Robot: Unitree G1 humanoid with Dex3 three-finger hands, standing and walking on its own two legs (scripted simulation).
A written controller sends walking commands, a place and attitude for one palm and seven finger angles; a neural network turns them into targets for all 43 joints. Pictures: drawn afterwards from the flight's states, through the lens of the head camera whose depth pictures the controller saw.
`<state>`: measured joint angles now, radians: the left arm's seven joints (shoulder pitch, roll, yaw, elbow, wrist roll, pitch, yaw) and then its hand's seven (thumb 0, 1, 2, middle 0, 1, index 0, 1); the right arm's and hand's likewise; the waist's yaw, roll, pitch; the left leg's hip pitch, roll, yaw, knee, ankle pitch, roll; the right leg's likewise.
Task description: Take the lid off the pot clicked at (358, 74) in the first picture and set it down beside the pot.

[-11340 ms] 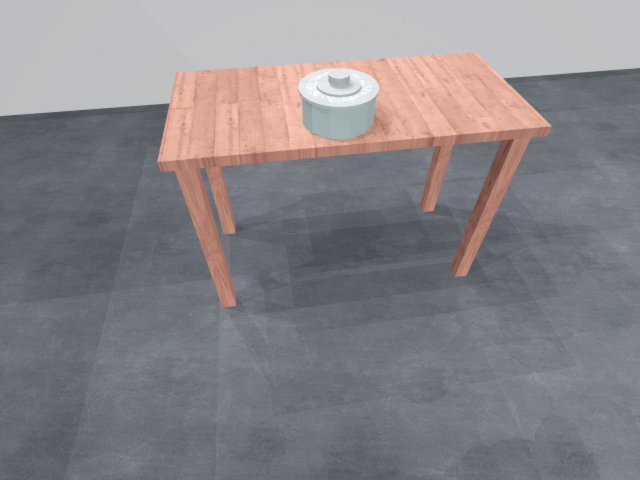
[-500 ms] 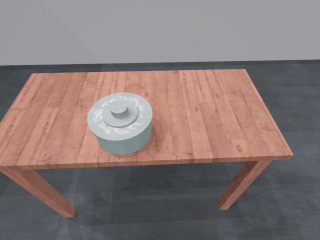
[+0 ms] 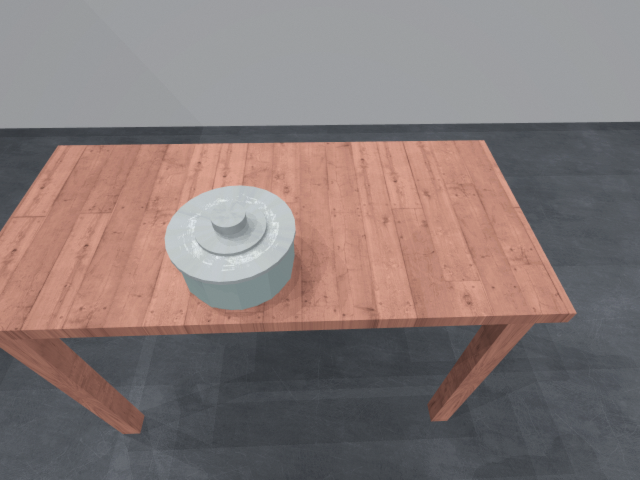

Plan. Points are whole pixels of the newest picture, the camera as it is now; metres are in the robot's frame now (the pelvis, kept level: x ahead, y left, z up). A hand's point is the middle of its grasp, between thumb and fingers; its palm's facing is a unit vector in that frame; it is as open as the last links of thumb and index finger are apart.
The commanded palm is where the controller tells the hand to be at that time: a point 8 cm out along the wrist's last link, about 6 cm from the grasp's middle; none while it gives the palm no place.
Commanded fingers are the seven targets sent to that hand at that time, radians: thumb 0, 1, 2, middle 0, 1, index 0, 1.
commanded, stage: look again from close up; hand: left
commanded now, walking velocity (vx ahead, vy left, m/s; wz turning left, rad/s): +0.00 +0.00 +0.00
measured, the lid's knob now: (228, 218) +0.47 +0.18 +0.04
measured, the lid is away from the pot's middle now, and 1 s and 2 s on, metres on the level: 0.00 0.00 0.00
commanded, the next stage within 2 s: lift the closed hand beside the body in 0.10 s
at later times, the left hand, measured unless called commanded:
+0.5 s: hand out of the picture +0.11 +0.18 -0.08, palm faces +0.16 -0.96 -0.24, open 5.6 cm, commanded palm +0.07 +0.24 -0.05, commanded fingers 0.00 0.90 0.90 -0.90 -1.07 -0.90 -1.07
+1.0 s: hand out of the picture +0.09 +0.24 -0.03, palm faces +0.30 -0.88 -0.37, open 3.1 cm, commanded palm +0.05 +0.27 +0.01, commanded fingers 0.00 0.90 0.90 -1.30 -1.50 -1.30 -1.50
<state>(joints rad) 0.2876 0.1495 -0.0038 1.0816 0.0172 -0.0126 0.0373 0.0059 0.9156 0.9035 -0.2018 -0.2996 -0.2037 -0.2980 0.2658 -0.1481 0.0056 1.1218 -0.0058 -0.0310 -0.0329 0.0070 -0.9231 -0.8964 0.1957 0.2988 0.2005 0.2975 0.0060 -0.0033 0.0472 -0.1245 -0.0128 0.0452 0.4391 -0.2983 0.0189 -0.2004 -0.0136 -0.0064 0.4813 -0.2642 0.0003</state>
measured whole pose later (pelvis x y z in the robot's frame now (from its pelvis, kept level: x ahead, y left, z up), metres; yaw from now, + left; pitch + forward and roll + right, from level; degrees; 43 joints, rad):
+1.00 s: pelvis -0.02 +0.00 -0.01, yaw +3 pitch -1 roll +0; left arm 0.61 0.22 0.13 0.01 0.00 -0.05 0.10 0.01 0.90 0.90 -1.27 -1.47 -1.27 -1.47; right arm 0.23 -0.17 0.02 0.64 0.01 -0.18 -0.06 0.01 -0.90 -0.90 0.20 0.30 0.21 0.30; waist 0.05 0.04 0.02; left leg -0.21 -0.02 0.00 0.56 -0.32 0.02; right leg -0.24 -0.02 -0.05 0.54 -0.27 0.00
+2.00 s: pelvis -0.02 +0.00 +0.00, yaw +0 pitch +1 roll +0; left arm 0.54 0.49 0.13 -0.42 0.68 0.12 0.13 0.01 0.81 0.93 -1.26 -1.40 -1.26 -1.40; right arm 0.14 -0.26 0.02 0.57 -0.01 0.01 -0.01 0.01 -0.91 -0.90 0.20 0.30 0.20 0.30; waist 0.09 0.09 0.01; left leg -0.23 -0.01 0.04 0.53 -0.31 0.02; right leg -0.28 -0.01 -0.02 0.53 -0.26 0.00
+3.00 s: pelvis -0.04 +0.02 +0.00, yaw +2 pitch -1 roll +0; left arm -0.08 0.56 -0.06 -0.03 0.80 0.15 -0.23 0.00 -0.23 1.38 -0.86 -0.09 -0.86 -0.09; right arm 0.13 -0.27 0.02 0.57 0.06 0.06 0.00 0.01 -0.91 -0.90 0.20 0.30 0.20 0.30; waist 0.05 0.12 0.02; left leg -0.17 -0.05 0.02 0.41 -0.22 0.05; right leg -0.22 -0.05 -0.03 0.41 -0.18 0.02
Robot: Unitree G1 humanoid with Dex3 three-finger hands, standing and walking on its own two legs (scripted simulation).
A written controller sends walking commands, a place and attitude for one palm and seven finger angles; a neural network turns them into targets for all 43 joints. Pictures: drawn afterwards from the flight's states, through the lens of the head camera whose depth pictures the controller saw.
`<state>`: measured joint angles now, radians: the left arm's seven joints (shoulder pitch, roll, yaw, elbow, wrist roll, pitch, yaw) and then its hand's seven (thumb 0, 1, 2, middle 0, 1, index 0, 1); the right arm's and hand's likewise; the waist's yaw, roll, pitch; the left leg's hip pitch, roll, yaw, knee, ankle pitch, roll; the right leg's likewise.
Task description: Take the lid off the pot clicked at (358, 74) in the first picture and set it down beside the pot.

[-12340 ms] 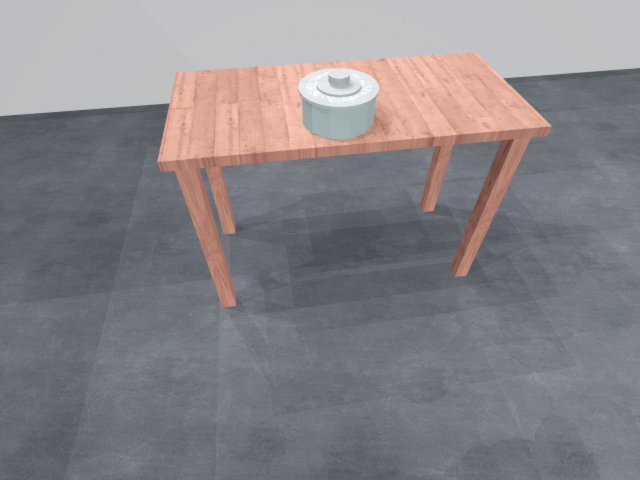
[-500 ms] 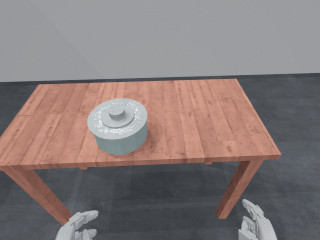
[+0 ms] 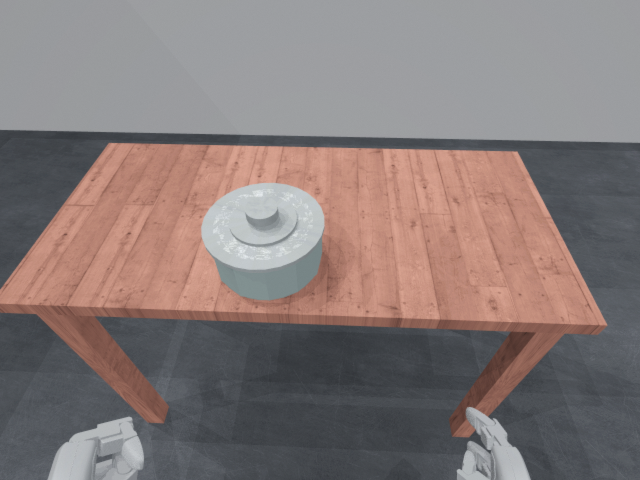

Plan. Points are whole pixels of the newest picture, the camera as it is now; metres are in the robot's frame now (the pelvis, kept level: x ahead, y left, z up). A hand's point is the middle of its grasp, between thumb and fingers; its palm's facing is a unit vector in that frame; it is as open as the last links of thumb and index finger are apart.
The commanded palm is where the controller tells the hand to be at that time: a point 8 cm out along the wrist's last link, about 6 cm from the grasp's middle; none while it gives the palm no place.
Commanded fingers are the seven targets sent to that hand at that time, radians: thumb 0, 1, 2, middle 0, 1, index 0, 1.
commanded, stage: raise the hand higher, near the body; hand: left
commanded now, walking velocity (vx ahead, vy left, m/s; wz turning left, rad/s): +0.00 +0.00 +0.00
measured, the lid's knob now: (261, 211) +0.49 +0.15 +0.05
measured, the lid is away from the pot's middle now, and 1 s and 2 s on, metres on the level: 0.00 0.00 0.00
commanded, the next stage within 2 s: reach forward and open the fingers in 0.70 s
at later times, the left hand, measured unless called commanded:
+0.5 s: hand (109, 417) +0.16 +0.25 +0.05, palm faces +0.31 -0.87 -0.38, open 3.1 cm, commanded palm +0.12 +0.28 +0.09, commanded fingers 0.00 0.90 0.90 -1.30 -1.50 -1.30 -1.50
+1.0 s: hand (93, 374) +0.19 +0.26 +0.09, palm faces +0.05 -0.24 -0.97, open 2.9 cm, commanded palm +0.17 +0.27 +0.14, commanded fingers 0.00 0.58 1.06 -1.18 -1.11 -1.18 -1.11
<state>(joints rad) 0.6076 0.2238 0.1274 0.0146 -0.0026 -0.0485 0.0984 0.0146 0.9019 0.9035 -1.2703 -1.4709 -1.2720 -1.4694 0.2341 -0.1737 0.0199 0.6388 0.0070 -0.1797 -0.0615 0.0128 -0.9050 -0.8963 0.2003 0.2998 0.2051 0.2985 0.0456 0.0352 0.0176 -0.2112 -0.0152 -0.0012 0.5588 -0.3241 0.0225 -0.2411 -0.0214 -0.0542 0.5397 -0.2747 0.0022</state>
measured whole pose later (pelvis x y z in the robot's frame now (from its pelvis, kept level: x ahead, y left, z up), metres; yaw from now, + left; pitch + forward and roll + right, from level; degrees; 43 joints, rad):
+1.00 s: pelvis +0.00 +0.00 +0.00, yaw -2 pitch +1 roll +0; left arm 0.54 0.49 0.13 -0.42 0.68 0.12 0.13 0.01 0.81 0.93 -1.26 -1.40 -1.26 -1.40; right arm 0.14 -0.26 0.02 0.57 -0.01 0.01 -0.01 0.01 -0.91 -0.90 0.20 0.30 0.20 0.30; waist 0.09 0.09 0.01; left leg -0.23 -0.01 0.04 0.53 -0.31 0.02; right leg -0.28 -0.01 -0.02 0.53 -0.26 0.00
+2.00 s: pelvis -0.02 +0.02 +0.01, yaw +0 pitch -1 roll +0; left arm -0.08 0.56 -0.06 -0.03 0.80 0.15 -0.23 0.00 -0.23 1.38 -0.86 -0.09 -0.86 -0.09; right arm 0.13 -0.27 0.02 0.57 0.06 0.06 0.00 0.01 -0.91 -0.90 0.20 0.30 0.20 0.30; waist 0.05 0.12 0.02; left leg -0.17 -0.05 0.02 0.41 -0.22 0.05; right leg -0.22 -0.05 -0.03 0.41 -0.18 0.02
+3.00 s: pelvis +0.00 +0.00 +0.01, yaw +0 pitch +1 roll +1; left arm -0.50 0.51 -0.23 0.28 0.84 0.18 -0.28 0.00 -0.25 1.41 -0.87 -0.08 -0.87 -0.08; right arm 0.12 -0.29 0.03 0.62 0.07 0.09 -0.02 0.01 -0.91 -0.90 0.20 0.30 0.20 0.30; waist 0.00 0.10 0.01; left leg -0.21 -0.04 0.00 0.44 -0.26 0.03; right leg -0.26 -0.04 -0.05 0.47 -0.24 0.00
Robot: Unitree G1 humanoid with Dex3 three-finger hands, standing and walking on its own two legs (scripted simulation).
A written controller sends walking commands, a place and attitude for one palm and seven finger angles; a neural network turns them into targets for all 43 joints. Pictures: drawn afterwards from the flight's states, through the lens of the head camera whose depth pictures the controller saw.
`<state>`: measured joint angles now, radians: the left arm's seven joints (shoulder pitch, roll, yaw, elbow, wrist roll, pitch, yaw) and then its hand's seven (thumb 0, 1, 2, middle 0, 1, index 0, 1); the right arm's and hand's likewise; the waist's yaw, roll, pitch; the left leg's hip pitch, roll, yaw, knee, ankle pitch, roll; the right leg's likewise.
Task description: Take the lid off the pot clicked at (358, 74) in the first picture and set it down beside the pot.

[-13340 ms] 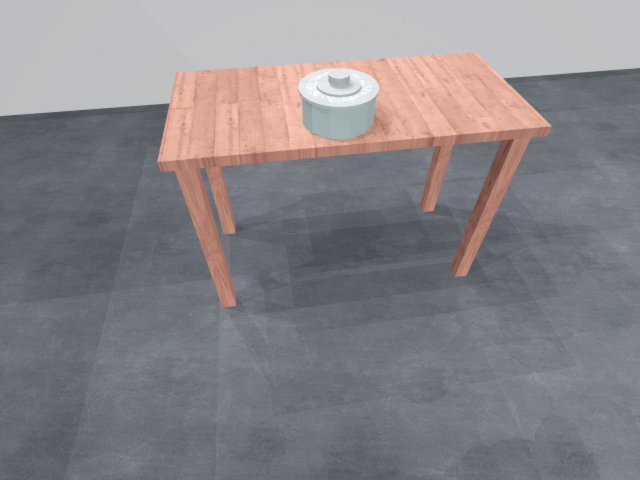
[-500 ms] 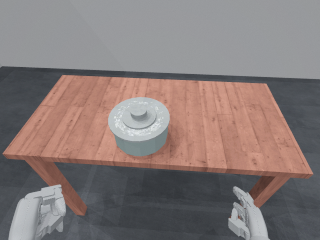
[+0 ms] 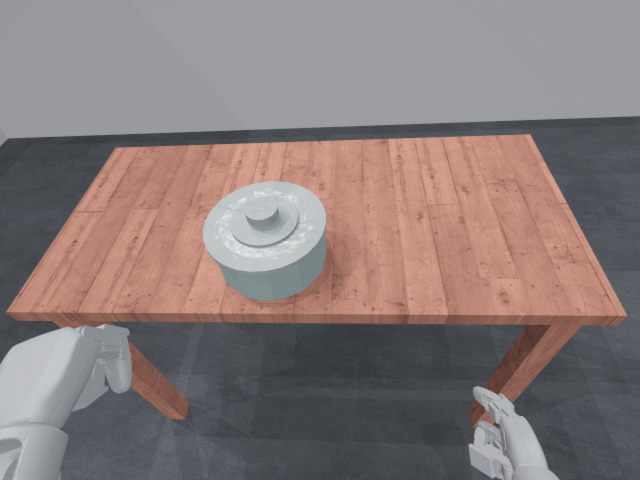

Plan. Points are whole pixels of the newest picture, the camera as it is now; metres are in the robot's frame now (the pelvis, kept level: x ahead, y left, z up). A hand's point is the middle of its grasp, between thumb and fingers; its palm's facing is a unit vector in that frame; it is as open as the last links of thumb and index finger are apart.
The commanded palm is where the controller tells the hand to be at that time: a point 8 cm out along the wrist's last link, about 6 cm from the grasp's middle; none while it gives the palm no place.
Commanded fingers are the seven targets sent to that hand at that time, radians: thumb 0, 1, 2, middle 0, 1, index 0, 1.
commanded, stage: reach forward and open the fingers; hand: left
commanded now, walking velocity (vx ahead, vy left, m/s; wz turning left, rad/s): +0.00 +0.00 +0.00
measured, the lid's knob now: (261, 211) +0.48 +0.17 +0.04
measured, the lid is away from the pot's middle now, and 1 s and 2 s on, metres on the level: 0.00 0.00 0.00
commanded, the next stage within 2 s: move the open hand above the knob in 0.90 s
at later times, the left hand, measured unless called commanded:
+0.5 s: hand (108, 359) +0.20 +0.26 +0.09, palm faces -0.22 -0.10 -0.97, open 6.3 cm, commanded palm +0.20 +0.27 +0.16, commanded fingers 0.00 -0.12 1.31 -0.89 -0.22 -0.89 -0.22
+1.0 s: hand (127, 305) +0.26 +0.27 +0.11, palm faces -0.17 -0.11 -0.98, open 9.7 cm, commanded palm +0.25 +0.26 +0.18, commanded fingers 0.00 -0.25 1.41 -0.85 -0.08 -0.85 -0.08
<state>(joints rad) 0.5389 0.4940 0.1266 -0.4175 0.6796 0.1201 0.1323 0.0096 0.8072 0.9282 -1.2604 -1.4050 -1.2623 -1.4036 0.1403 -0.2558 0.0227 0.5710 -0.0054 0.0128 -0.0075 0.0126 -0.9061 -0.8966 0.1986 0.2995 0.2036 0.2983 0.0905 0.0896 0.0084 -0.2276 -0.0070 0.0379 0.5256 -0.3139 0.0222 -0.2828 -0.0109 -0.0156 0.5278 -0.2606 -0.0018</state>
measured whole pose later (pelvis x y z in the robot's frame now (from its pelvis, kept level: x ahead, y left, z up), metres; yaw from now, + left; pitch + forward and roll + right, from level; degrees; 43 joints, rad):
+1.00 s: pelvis -0.02 +0.02 +0.01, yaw +2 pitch -1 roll +0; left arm -0.08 0.56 -0.06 -0.03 0.80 0.15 -0.23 0.00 -0.23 1.38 -0.86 -0.09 -0.86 -0.09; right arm 0.13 -0.27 0.02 0.57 0.06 0.06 0.00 0.01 -0.91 -0.90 0.20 0.30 0.20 0.30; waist 0.05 0.12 0.02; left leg -0.17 -0.05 0.02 0.41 -0.22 0.05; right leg -0.22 -0.05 -0.03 0.41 -0.18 0.02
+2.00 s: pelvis +0.00 +0.00 +0.01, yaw +2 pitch +1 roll +1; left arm -0.50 0.51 -0.23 0.28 0.84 0.18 -0.28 0.00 -0.25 1.41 -0.87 -0.08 -0.87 -0.08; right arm 0.12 -0.29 0.03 0.62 0.07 0.09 -0.02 0.01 -0.91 -0.90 0.20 0.30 0.20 0.30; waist 0.00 0.10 0.01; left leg -0.21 -0.04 0.00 0.44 -0.26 0.03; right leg -0.26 -0.04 -0.05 0.47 -0.24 0.00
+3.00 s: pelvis +0.01 +0.01 +0.00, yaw +1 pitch +7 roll +0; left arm -0.87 0.38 -0.29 0.76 0.88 0.27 -0.23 0.00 -0.24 1.41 -0.86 -0.08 -0.87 -0.08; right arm 0.20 -0.27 0.01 0.67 0.08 0.13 0.00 0.01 -0.91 -0.90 0.20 0.30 0.20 0.30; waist -0.04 0.08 -0.05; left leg -0.30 -0.04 0.02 0.45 -0.27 0.04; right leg -0.35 -0.04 -0.02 0.48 -0.24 0.02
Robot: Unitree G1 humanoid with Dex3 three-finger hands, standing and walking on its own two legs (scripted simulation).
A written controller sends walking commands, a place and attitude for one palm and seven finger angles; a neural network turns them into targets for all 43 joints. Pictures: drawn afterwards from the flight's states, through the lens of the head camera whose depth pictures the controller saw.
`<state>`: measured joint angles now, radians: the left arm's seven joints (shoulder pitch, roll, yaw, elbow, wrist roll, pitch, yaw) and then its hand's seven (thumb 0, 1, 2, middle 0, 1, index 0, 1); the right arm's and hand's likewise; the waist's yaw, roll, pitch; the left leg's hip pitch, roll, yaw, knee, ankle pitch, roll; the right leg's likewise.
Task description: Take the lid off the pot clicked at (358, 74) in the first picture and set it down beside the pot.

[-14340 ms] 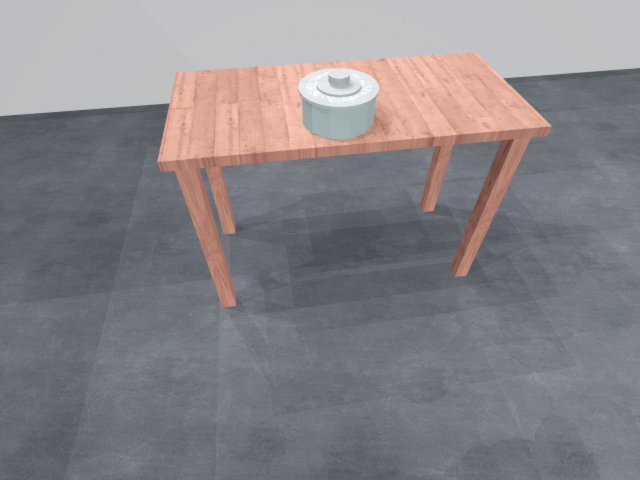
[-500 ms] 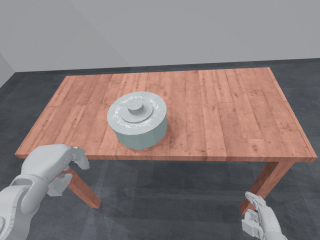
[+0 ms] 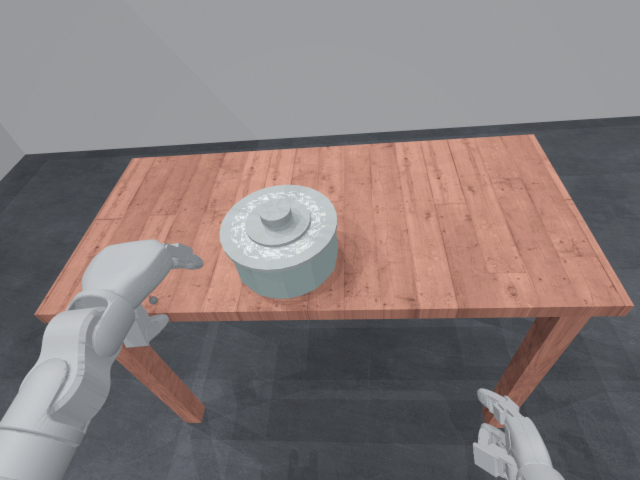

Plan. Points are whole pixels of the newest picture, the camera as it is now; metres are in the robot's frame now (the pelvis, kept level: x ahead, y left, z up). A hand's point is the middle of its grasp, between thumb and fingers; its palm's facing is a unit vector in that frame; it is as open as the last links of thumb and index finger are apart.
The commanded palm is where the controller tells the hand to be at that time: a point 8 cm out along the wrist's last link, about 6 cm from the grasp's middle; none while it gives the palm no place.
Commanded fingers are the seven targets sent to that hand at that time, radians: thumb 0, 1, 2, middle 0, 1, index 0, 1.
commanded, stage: move the open hand above the knob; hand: left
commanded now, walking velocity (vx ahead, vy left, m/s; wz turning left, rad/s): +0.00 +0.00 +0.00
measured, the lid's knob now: (275, 213) +0.51 +0.14 +0.04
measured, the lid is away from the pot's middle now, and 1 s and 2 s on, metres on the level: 0.00 0.00 0.00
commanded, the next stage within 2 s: none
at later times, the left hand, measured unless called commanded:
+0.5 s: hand (184, 252) +0.35 +0.21 +0.12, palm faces -0.16 -0.10 -0.98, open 9.7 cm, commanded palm +0.33 +0.21 +0.17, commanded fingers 0.00 -0.25 1.41 -0.85 -0.08 -0.85 -0.08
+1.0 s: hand (228, 229) +0.40 +0.17 +0.11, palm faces -0.21 -0.04 -0.98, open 9.7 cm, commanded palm +0.39 +0.18 +0.17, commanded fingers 0.00 -0.25 1.41 -0.85 -0.08 -0.85 -0.08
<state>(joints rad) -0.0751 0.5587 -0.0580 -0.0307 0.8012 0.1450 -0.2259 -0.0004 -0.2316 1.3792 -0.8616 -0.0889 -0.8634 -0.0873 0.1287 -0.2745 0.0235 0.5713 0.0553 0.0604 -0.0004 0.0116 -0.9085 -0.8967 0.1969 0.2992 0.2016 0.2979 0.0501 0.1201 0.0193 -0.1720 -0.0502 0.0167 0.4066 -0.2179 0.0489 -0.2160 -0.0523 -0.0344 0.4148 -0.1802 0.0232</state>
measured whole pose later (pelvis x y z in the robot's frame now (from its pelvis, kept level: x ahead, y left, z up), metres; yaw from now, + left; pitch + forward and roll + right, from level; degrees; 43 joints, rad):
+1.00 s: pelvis +0.02 -0.02 +0.00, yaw +0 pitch +1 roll +1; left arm -0.50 0.51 -0.23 0.28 0.84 0.18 -0.28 0.00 -0.25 1.41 -0.87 -0.08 -0.87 -0.08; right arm 0.12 -0.29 0.03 0.62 0.07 0.09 -0.02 0.01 -0.91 -0.90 0.20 0.30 0.20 0.30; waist 0.00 0.10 0.01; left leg -0.21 -0.04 0.00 0.44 -0.26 0.03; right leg -0.26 -0.04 -0.05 0.47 -0.24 0.00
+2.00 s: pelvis +0.03 -0.01 +0.00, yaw -1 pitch +7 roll +0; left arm -0.87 0.38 -0.29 0.76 0.88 0.27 -0.23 0.00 -0.24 1.41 -0.86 -0.08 -0.87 -0.08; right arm 0.20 -0.27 0.01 0.67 0.08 0.13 0.00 0.01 -0.91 -0.90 0.20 0.30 0.20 0.30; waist -0.04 0.08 -0.05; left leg -0.30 -0.04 0.02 0.45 -0.27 0.04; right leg -0.35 -0.04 -0.02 0.48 -0.24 0.02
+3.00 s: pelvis +0.03 -0.01 -0.01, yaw -1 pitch +7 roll +0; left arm -0.85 0.34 -0.30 0.87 0.89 0.24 -0.16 0.00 -0.24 1.41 -0.84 -0.07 -0.86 -0.08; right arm 0.19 -0.26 0.01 0.69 0.08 0.14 -0.02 0.01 -0.91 -0.90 0.20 0.30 0.20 0.30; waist -0.04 0.07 -0.06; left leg -0.32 -0.04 0.03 0.47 -0.27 0.04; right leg -0.38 -0.04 -0.01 0.49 -0.24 0.02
